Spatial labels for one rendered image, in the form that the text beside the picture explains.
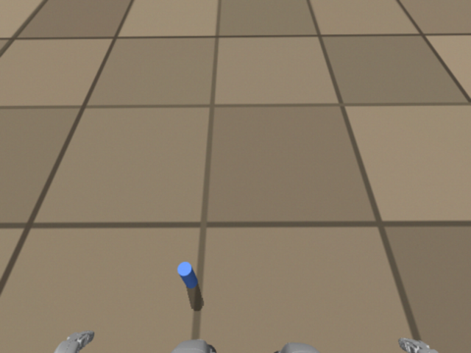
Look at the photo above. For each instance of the can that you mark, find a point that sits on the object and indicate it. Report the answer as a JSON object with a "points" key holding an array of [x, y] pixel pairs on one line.
{"points": [[187, 274]]}

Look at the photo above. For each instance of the left robot hand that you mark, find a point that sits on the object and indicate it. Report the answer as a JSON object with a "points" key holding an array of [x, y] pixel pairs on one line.
{"points": [[75, 342]]}

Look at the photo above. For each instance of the right robot hand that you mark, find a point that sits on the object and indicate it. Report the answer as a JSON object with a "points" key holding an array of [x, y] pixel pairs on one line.
{"points": [[414, 346]]}

